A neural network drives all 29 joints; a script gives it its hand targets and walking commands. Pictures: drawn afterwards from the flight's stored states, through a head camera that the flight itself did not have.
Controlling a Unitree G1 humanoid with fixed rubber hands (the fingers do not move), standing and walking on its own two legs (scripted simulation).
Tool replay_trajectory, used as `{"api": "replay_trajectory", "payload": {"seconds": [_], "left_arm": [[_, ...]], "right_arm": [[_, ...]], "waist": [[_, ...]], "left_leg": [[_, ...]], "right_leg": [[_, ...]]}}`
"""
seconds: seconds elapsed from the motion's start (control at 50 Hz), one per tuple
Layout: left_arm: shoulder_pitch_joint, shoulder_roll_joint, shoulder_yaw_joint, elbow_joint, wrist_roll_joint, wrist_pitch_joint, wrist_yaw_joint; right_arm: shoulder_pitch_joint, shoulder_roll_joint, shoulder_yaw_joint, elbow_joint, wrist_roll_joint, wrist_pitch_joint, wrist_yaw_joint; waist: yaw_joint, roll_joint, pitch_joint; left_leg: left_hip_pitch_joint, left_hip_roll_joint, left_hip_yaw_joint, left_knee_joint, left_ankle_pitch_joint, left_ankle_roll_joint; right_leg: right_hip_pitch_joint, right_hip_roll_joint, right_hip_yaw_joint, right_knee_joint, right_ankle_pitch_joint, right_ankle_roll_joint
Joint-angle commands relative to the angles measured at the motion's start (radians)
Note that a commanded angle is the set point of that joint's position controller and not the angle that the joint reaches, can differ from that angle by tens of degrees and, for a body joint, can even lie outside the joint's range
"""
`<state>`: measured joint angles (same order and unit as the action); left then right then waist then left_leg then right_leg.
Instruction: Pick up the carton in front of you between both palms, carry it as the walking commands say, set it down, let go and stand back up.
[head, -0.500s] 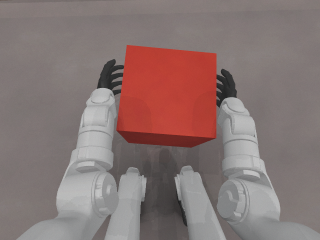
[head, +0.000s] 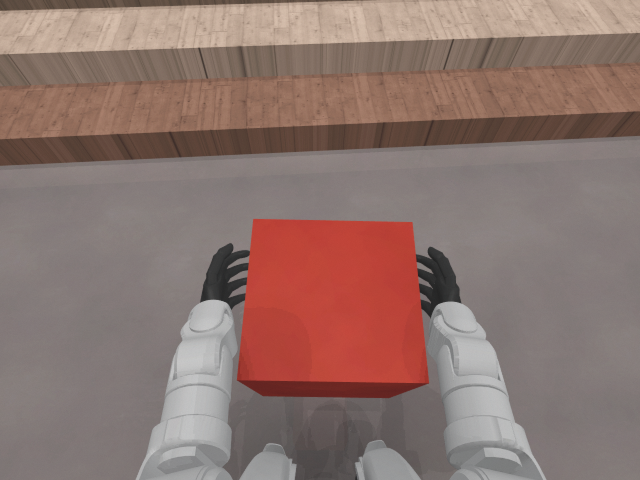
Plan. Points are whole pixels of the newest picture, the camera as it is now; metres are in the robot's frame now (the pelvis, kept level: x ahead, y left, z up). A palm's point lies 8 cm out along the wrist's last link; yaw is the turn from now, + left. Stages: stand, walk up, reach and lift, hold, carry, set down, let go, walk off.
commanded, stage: reach and lift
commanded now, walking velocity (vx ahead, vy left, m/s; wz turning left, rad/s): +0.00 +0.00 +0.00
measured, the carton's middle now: (329, 319) +0.34 +0.00 -0.10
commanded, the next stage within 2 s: hold in 1.36 s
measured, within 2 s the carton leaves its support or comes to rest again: neither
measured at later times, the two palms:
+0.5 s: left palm (186, 295) +0.30 +0.15 +0.09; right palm (479, 297) +0.29 -0.15 +0.09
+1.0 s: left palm (180, 287) +0.31 +0.15 +0.10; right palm (478, 281) +0.31 -0.15 +0.10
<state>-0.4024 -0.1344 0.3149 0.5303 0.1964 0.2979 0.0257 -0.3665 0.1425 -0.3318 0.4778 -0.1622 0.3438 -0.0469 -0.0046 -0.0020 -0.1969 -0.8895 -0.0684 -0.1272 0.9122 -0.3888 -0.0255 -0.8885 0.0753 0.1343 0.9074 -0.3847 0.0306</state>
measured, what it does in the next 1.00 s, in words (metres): rises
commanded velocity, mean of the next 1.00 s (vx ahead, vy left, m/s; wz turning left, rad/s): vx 0.00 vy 0.00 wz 0.00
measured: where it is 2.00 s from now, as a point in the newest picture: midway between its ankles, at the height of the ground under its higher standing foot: outside the picture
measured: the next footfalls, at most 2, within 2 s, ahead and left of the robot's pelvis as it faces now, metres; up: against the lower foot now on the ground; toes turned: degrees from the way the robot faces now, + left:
none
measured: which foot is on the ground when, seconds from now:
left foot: down 0.00-1.00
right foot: down 0.00-1.00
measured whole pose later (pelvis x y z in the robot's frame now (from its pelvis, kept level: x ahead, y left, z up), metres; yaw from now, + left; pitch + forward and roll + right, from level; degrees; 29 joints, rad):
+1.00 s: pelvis +0.01 +0.00 +0.06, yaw +0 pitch -4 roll +0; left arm -0.31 -0.16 0.28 0.33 0.29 0.63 -0.01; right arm -0.31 0.16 -0.27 0.33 -0.29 0.65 0.00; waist 0.00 0.00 -0.01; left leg -0.13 -0.04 -0.14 0.41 -0.21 -0.02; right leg -0.13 0.04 0.14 0.41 -0.21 0.01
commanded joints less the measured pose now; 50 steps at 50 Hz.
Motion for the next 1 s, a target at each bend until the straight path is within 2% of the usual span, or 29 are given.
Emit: {"api": "replay_trajectory", "payload": {"seconds": [0.0,0.02,0.04,0.08,0.12,0.16,0.24,0.26,0.3,0.32,0.34,0.38,0.46,0.52,0.58,0.6,0.64,0.66,0.68,0.72,0.74,0.76,0.78,0.86,0.88,0.9,0.92,0.96,0.98], "left_arm": [[-0.366,-1.018,-0.608,0.039,-0.128,0.039,-0.234],[-0.366,-0.986,-0.627,0.036,-0.119,0.061,-0.235],[-0.358,-0.981,-0.600,-0.017,-0.107,0.062,-0.244],[-0.317,-0.991,-0.633,-0.008,-0.142,0.096,-0.260],[-0.282,-0.975,-0.648,-0.067,-0.137,0.122,-0.253],[-0.267,-1.009,-0.661,-0.110,-0.148,0.149,-0.250],[-0.271,-1.007,-0.650,-0.117,-0.164,0.218,-0.249],[-0.231,-0.996,-0.625,-0.077,-0.147,0.227,-0.251],[-0.344,-1.045,-0.659,-0.126,-0.167,0.248,-0.251],[-0.326,-1.017,-0.631,-0.113,-0.150,0.255,-0.256],[-0.296,-1.021,-0.597,-0.093,-0.159,0.266,-0.259],[-0.316,-1.008,-0.553,-0.072,-0.106,0.292,-0.256],[-0.425,-0.998,-0.500,-0.019,-0.103,0.305,-0.269],[-0.458,-1.005,-0.517,-0.049,-0.100,0.307,-0.277],[-0.491,-1.008,-0.528,-0.035,-0.130,0.286,-0.283],[-0.540,-1.003,-0.521,-0.074,-0.133,0.274,-0.289],[-0.437,-1.006,-0.535,-0.070,-0.118,0.287,-0.285],[-0.461,-0.997,-0.556,-0.078,-0.130,0.284,-0.288],[-0.426,-1.008,-0.541,-0.119,-0.115,0.276,-0.295],[-0.477,-0.995,-0.544,-0.073,-0.113,0.285,-0.294],[-0.482,-0.992,-0.551,-0.101,-0.119,0.280,-0.296],[-0.532,-1.014,-0.564,-0.096,-0.128,0.284,-0.293],[-0.554,-0.994,-0.578,-0.146,-0.139,0.277,-0.302],[-0.396,-1.010,-0.601,-0.163,-0.137,0.316,-0.282],[-0.388,-1.020,-0.607,-0.169,-0.160,0.321,-0.282],[-0.392,-0.986,-0.615,-0.193,-0.141,0.324,-0.276],[-0.370,-0.990,-0.592,-0.149,-0.134,0.333,-0.276],[-0.312,-0.930,-0.577,-0.192,-0.121,0.339,-0.273],[-0.374,-0.961,-0.568,-0.164,-0.138,0.341,-0.273]], "right_arm": [[-0.439,0.964,0.628,0.026,0.094,0.014,0.233],[-0.413,0.983,0.640,0.010,0.098,0.025,0.229],[-0.425,1.001,0.652,0.030,0.104,0.041,0.229],[-0.378,1.006,0.649,-0.029,0.113,0.062,0.230],[-0.322,0.989,0.645,-0.020,0.121,0.088,0.237],[-0.372,0.988,0.687,-0.124,0.143,0.108,0.251],[-0.305,0.966,0.671,-0.091,0.134,0.166,0.267],[-0.391,0.958,0.669,-0.120,0.130,0.173,0.273],[-0.389,0.964,0.639,-0.101,0.117,0.189,0.286],[-0.388,0.977,0.620,-0.052,0.118,0.208,0.290],[-0.384,0.905,0.595,-0.083,0.102,0.219,0.286],[-0.466,0.938,0.595,-0.057,0.098,0.229,0.302],[-0.538,0.938,0.546,-0.005,0.101,0.254,0.310],[-0.551,0.962,0.520,0.007,0.067,0.247,0.316],[-0.623,1.013,0.588,-0.069,0.126,0.235,0.304],[-0.560,0.988,0.534,-0.027,0.088,0.237,0.301],[-0.545,0.979,0.588,-0.062,0.122,0.232,0.298],[-0.491,1.006,0.584,-0.064,0.100,0.231,0.291],[-0.499,0.995,0.585,-0.087,0.093,0.242,0.289],[-0.562,0.989,0.559,-0.053,0.080,0.238,0.290],[-0.563,0.997,0.583,-0.091,0.089,0.237,0.294],[-0.585,0.981,0.562,-0.108,0.082,0.233,0.297],[-0.603,1.011,0.600,-0.116,0.104,0.235,0.290],[-0.507,0.967,0.645,-0.181,0.121,0.260,0.299],[-0.442,0.956,0.632,-0.147,0.124,0.270,0.293],[-0.484,0.973,0.637,-0.153,0.131,0.273,0.292],[-0.440,0.953,0.601,-0.169,0.101,0.283,0.288],[-0.366,0.961,0.602,-0.124,0.111,0.292,0.289],[-0.418,0.923,0.593,-0.160,0.098,0.285,0.290]], "waist": [[-0.019,-0.034,-0.414],[-0.029,-0.001,-0.381],[0.037,0.013,-0.339],[-0.031,-0.003,-0.361],[0.003,0.018,-0.298],[-0.011,-0.002,-0.294],[-0.021,0.007,-0.152],[0.015,-0.008,-0.106],[-0.038,0.017,-0.124],[0.009,0.013,-0.038],[-0.027,-0.002,0.019],[0.012,0.009,0.035],[0.019,0.023,0.075],[0.001,-0.008,0.035],[0.036,-0.021,-0.030],[-0.039,-0.008,-0.049],[0.037,0.012,-0.066],[-0.022,0.013,-0.097],[0.013,-0.017,-0.107],[-0.016,-0.026,-0.087],[0.012,-0.006,-0.060],[-0.036,-0.002,-0.025],[0.008,-0.008,-0.107],[0.014,-0.030,-0.121],[-0.010,0.036,-0.133],[0.030,0.010,-0.091],[-0.025,0.010,-0.052],[0.014,0.012,-0.025],[-0.015,0.032,-0.043]], "left_leg": [[0.461,-0.061,0.035,-0.231,0.386,0.007],[0.525,-0.053,0.046,-0.266,0.368,0.003],[0.499,-0.066,0.069,-0.273,0.375,0.004],[0.586,-0.049,0.054,-0.327,0.424,0.000],[0.656,-0.040,0.036,-0.375,0.481,-0.001],[0.717,-0.039,0.032,-0.406,0.535,-0.002],[0.767,-0.028,0.037,-0.474,0.384,-0.011],[0.733,-0.022,0.035,-0.495,0.365,0.011],[0.764,-0.026,0.047,-0.513,0.314,0.000],[0.705,-0.035,0.053,-0.512,0.246,0.010],[0.710,-0.017,0.030,-0.540,0.264,0.011],[0.731,-0.019,0.035,-0.542,0.222,0.017],[0.698,-0.023,0.067,-0.543,0.097,0.027],[0.766,-0.020,0.058,-0.538,0.173,0.028],[0.752,-0.018,0.063,-0.520,0.180,0.034],[0.755,-0.025,0.066,-0.521,0.198,0.022],[0.783,-0.027,0.071,-0.529,0.288,0.026],[0.793,-0.029,0.060,-0.520,0.284,0.019],[0.778,-0.021,0.057,-0.518,0.288,0.024],[0.788,-0.023,0.069,-0.529,0.196,0.020],[0.783,-0.025,0.074,-0.542,0.161,0.017],[0.781,-0.024,0.073,-0.557,0.149,0.015],[0.791,-0.025,0.070,-0.536,0.185,0.016],[0.829,-0.032,0.053,-0.560,0.344,0.016],[0.813,-0.034,0.046,-0.552,0.343,0.004],[0.840,-0.027,0.058,-0.552,0.317,0.016],[0.830,-0.016,0.057,-0.575,0.316,0.020],[0.836,-0.034,0.065,-0.570,0.370,0.004],[0.827,-0.035,0.061,-0.579,0.331,0.002]], "right_leg": [[0.453,0.051,-0.063,-0.240,0.361,-0.003],[0.456,0.035,-0.056,-0.253,0.378,-0.006],[0.498,0.023,-0.032,-0.300,0.413,-0.004],[0.589,0.034,-0.045,-0.334,0.441,0.002],[0.640,0.022,-0.043,-0.370,0.508,-0.002],[0.692,0.029,-0.056,-0.422,0.501,-0.006],[0.719,0.012,-0.057,-0.490,0.317,-0.027],[0.699,0.034,-0.069,-0.480,0.308,-0.011],[0.730,0.023,-0.057,-0.496,0.303,-0.023],[0.741,0.030,-0.067,-0.507,0.251,-0.022],[0.723,0.028,-0.072,-0.516,0.239,-0.028],[0.701,0.013,-0.061,-0.534,0.179,-0.026],[0.721,0.015,-0.073,-0.523,0.114,-0.034],[0.688,0.025,-0.074,-0.524,0.162,-0.033],[0.744,0.019,-0.077,-0.510,0.194,-0.019],[0.754,0.021,-0.066,-0.525,0.222,-0.018],[0.757,0.011,-0.062,-0.532,0.284,-0.017],[0.807,0.012,-0.057,-0.519,0.310,-0.017],[0.806,0.022,-0.071,-0.521,0.298,-0.014],[0.798,0.019,-0.063,-0.542,0.188,-0.014],[0.779,0.018,-0.071,-0.541,0.167,-0.023],[0.742,0.016,-0.071,-0.544,0.179,-0.022],[0.804,0.011,-0.066,-0.551,0.179,-0.019],[0.853,0.030,-0.080,-0.539,0.339,-0.013],[0.882,0.014,-0.059,-0.550,0.328,-0.024],[0.836,0.025,-0.077,-0.546,0.285,-0.009],[0.793,0.030,-0.072,-0.560,0.309,-0.022],[0.832,0.019,-0.066,-0.572,0.362,-0.011],[0.841,0.022,-0.073,-0.565,0.331,-0.017]]}}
